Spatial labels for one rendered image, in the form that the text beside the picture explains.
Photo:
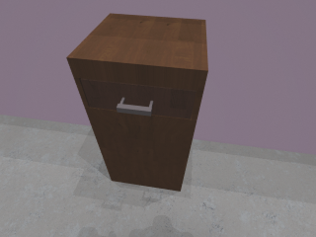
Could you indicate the handle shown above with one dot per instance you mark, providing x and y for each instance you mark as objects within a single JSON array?
[{"x": 133, "y": 109}]

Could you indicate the drawer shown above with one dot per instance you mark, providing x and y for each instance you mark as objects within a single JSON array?
[{"x": 167, "y": 101}]

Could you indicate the cabinet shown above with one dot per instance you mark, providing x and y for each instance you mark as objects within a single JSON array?
[{"x": 150, "y": 151}]

